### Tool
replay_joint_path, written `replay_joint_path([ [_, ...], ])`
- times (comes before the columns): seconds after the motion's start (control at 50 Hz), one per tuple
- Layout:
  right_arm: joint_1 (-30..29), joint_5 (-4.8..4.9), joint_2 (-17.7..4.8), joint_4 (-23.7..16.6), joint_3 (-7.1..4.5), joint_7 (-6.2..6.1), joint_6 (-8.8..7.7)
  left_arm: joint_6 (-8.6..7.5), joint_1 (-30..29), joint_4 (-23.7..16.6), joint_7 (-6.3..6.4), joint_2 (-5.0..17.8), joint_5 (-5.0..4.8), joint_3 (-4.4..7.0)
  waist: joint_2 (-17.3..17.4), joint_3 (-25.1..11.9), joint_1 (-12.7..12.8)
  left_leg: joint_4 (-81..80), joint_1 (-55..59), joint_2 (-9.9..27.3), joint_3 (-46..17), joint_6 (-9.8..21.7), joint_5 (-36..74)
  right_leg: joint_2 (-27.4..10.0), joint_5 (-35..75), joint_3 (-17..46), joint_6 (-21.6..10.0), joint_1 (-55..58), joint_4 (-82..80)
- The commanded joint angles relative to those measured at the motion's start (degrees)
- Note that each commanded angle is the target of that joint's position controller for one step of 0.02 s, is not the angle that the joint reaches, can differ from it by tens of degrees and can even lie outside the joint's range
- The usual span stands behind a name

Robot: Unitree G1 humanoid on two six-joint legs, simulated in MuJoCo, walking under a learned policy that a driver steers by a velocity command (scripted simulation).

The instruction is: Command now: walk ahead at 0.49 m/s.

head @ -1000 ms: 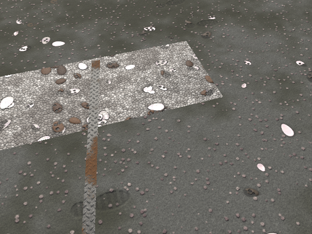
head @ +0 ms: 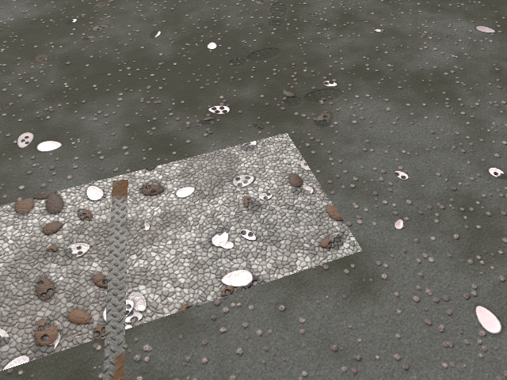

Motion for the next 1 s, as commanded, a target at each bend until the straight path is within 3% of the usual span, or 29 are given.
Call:
replay_joint_path([
  [0.02,-2.2,0.10,-7.6,-3.2,-1.23,-1.14,-0.93,0.32,1.9,-2.4,0.37,2.4,0.68,0.67,4.4,3.0,2.7,-11.6,-5.3,16.3,-12.4,9.9,3.7,-2.5,8.7,0.2,1.6,-1.7,-8.3],
  [0.1,2.2,0.98,-9.2,-2.3,-1.51,-1.95,-0.21,-0.28,-7.1,-4.8,-0.28,1.6,0.22,0.33,4.5,3.1,-0.6,-10.7,-0.6,15.3,-9.5,7.3,4.6,0.1,17.3,-1.9,2.0,-0.1,-24.3],
  [0.2,6.5,1.47,-9.7,-0.3,-1.79,-2.06,0.94,-0.81,-14.3,-7.5,-1.98,2.3,-0.57,0.11,5.4,4.7,-2.8,-6.7,8.1,18.6,-10.3,6.5,3.2,1.8,12.9,-2.5,1.1,-0.1,-32.9],
  [0.24,6.1,1.52,-10.4,-0.2,-2.14,-2.21,1.52,-1.33,-13.4,-8.0,-2.61,3.5,-0.58,0.45,6.1,4.1,-1.5,-3.7,10.7,20.0,-11.1,5.6,5.6,2.6,8.4,-2.9,-0.6,2.7,-35.3],
  [0.26,5.1,1.52,-10.8,-0.4,-2.27,-2.24,1.83,-1.56,-10.7,-7.5,-2.73,4.4,-0.54,0.92,6.8,2.7,0.4,-0.7,11.0,19.9,-10.7,4.9,11.1,3.8,6.7,-4.0,-1.5,7.1,-36.4],
  [0.28,3.8,1.35,-10.5,-0.7,-2.09,-2.25,2.13,-1.71,-4.5,-5.7,-2.61,6.2,-0.41,1.98,6.6,-0.8,3.8,6.6,10.2,17.7,-8.8,3.7,20.6,5.7,6.1,-5.5,-2.8,15.6,-37.7],
  [0.3,3.2,0.66,-8.5,-1.6,-1.30,-2.22,2.21,-1.85,6.6,-2.6,-2.20,9.8,-0.25,3.60,4.6,-8.0,8.2,20.3,4.1,14.2,-5.7,1.9,22.6,3.5,7.4,-2.9,-5.3,31.0,-36.7],
  [0.32,7.4,-0.03,-3.2,-3.2,0.45,-1.92,1.29,-1.59,15.8,-1.1,-1.90,16.5,0.93,5.19,-7.4,-17.5,8.6,43.6,-16.8,6.6,-1.1,-2.1,4.2,-11.3,5.3,18.8,-12.8,54.0,-37.8],
  [0.34,9.5,1.08,-1.7,-2.4,1.07,-1.57,-0.25,-1.29,17.8,-0.2,-2.25,14.3,0.71,4.58,-14.9,-22.5,8.1,55.8,-30.0,1.7,-7.1,-2.9,-24.2,-17.0,-1.7,39.1,-17.7,61.2,-47.1],
  [0.36,5.0,2.44,-8.3,-3.2,-0.55,-1.34,-1.25,-1.45,13.5,-1.0,-2.34,9.9,0.37,3.19,-9.2,-14.9,7.7,60.9,-35.4,5.7,-10.7,-1.7,-22.0,-15.0,-3.7,33.5,-14.7,55.0,-47.9],
  [0.38,0.5,2.87,-9.5,-4.6,-0.89,-1.37,-1.56,-1.34,8.1,-2.4,-2.28,7.4,0.31,2.38,-5.5,-9.3,6.2,59.9,-35.4,8.9,-9.1,-0.9,-16.4,-12.7,-0.1,24.3,-12.4,46.9,-48.6],
  [0.4,-1.7,2.21,-8.7,-4.9,-1.02,-1.72,-1.27,-1.27,3.6,-3.0,-2.57,5.7,0.50,1.76,-1.3,-5.3,4.4,56.2,-32.8,11.2,-7.9,-1.2,-11.8,-10.0,4.8,18.0,-11.2,38.7,-50.8],
  [0.42,-1.9,1.45,-8.1,-4.9,-1.46,-2.04,-0.51,-1.40,1.6,-3.2,-2.80,4.2,0.77,1.30,-1.4,-3.2,2.6,52.4,-29.7,12.9,-8.0,-1.5,-8.9,-7.6,7.5,13.5,-10.1,33.5,-52.8],
  [0.44,-0.8,1.29,-6.7,-4.6,-1.43,-2.07,0.35,-1.43,1.3,-2.7,-3.02,3.6,1.03,1.12,-2.2,-2.4,1.4,50.6,-26.7,13.5,-7.8,-1.8,-7.1,-6.3,8.9,10.9,-9.8,30.3,-54.5],
  [0.48,0.1,1.14,-5.0,-4.4,-1.37,-2.20,1.45,-1.74,3.4,-1.2,-2.94,4.6,1.00,1.44,-1.8,-1.3,0.4,48.3,-26.1,13.5,-6.9,-2.6,-4.9,-5.3,14.5,7.3,-10.6,28.1,-56.2],
  [0.56,-8.0,0.54,-4.9,-7.4,-1.72,-2.30,1.72,-1.28,7.4,0.8,-1.65,6.4,0.95,1.88,-0.6,1.1,1.7,37.0,-32.6,13.7,-6.6,-4.1,4.5,-5.1,19.3,3.8,-10.6,30.4,-57.7],
  [0.64,-16.2,0.84,-3.8,-9.6,-1.30,-1.65,1.27,-0.82,10.4,2.1,-0.86,7.2,0.43,1.90,-1.0,2.8,4.1,23.7,-30.3,11.9,-4.8,-4.1,13.3,-3.7,15.7,0.6,-8.9,31.5,-58.9],
  [0.74,-23.6,1.46,-4.0,-12.5,-0.93,-0.27,0.67,0.20,14.8,4.9,-0.45,7.6,-0.09,2.26,-1.1,5.5,6.1,16.1,-31.9,10.6,-4.4,-2.9,10.7,-6.8,14.9,0.8,-8.7,39.8,-56.5],
  [0.8,-23.0,1.55,-5.2,-13.1,-1.27,0.63,0.05,0.96,13.9,5.3,-0.07,8.5,-0.28,2.79,-1.9,4.5,4.3,13.5,-27.8,9.3,-3.5,-0.9,4.8,-8.4,21.5,0.9,-7.5,43.2,-52.3],
  [0.82,-20.2,1.52,-6.3,-12.5,-1.82,0.65,-0.10,1.18,12.7,5.0,-0.03,9.1,-0.23,2.95,-2.8,2.5,2.6,13.1,-22.4,7.7,-2.1,-0.1,3.1,-8.0,29.6,0.3,-6.9,43.1,-49.1],
  [0.84,-14.1,1.41,-8.0,-10.7,-2.82,0.46,-0.16,1.50,11.4,4.7,-0.03,9.1,-0.14,2.92,-3.1,-1.2,-0.9,12.3,-13.3,5.5,-0.2,1.1,2.9,-6.2,39.0,-1.3,-5.9,41.9,-42.1],
  [0.86,-3.7,1.32,-10.9,-7.5,-4.34,0.03,-0.09,1.68,10.8,4.2,-0.06,7.8,0.26,2.34,-1.9,-7.5,-5.2,13.1,1.6,6.0,-1.2,3.0,4.5,-3.0,39.4,-3.5,-4.1,36.0,-29.9],
  [0.88,5.8,0.14,-16.1,-5.8,-5.66,-0.49,0.07,1.15,14.7,3.0,-0.38,3.8,0.99,1.02,7.4,-16.8,-5.6,13.7,24.3,20.0,-20.2,9.4,2.4,3.1,20.0,-6.3,-0.9,16.4,-8.2],
  [0.9,8.0,0.42,-16.1,-5.0,-5.31,-0.16,0.33,-0.31,18.6,3.8,-0.92,-1.1,0.69,-0.56,18.4,-23.3,-4.0,4.3,34.8,28.3,-43.4,14.8,-6.8,11.2,-20.7,-0.4,0.7,1.2,6.0],
  [0.92,5.6,1.01,-11.6,-5.2,-4.02,-0.19,0.18,-1.44,13.6,3.2,-1.17,5.2,-1.05,1.07,13.6,-17.9,-4.8,1.7,30.6,26.3,-41.6,12.0,-11.4,7.8,-20.3,4.6,-0.6,-4.9,12.1],
  [0.94,-0.1,1.23,-9.8,-6.4,-3.39,-0.34,0.12,-2.04,8.4,1.3,-1.13,7.4,-1.89,1.61,10.6,-10.0,-3.4,0.4,21.6,24.9,-33.2,9.7,-8.1,4.6,-14.7,2.4,-1.4,-7.1,11.4],
  [0.96,-4.9,0.78,-8.2,-7.3,-2.85,-0.25,0.06,-2.05,5.7,0.8,-0.67,7.4,-1.31,1.81,5.8,-6.0,-1.5,-1.4,12.6,22.9,-27.0,8.5,-2.9,1.8,-9.0,1.1,-1.4,-4.4,8.5],
  [0.98,-7.3,0.17,-6.7,-7.6,-2.41,-0.03,-0.10,-1.50,5.4,0.8,-0.33,6.5,-0.58,2.21,5.3,-3.4,0.5,-3.4,5.8,20.8,-22.3,7.8,1.0,0.0,-5.8,1.0,-1.3,-1.1,5.5],
  [1.0,-7.9,-0.29,-5.5,-7.2,-2.07,0.18,-0.24,-0.65,7.0,1.1,-0.25,5.1,-0.39,2.24,6.5,-3.1,2.2,-5.2,2.0,19.2,-19.5,7.4,2.1,-1.2,-3.9,1.3,-1.2,2.4,3.6],
])
Velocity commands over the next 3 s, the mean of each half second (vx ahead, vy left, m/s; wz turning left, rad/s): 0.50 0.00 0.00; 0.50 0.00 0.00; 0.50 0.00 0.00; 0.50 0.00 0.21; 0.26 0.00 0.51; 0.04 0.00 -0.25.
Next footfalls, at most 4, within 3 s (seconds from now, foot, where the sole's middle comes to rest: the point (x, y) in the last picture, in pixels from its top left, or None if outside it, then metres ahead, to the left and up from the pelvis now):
0.30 right None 0.33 -0.17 -0.78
0.86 left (228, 334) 0.65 0.07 -0.78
1.44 right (300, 239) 0.97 -0.16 -0.78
2.02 left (221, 175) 1.26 0.10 -0.78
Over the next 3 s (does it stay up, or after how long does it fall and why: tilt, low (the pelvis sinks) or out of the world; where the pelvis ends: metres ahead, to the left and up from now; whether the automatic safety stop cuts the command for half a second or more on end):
stays up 1.35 0.07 0.00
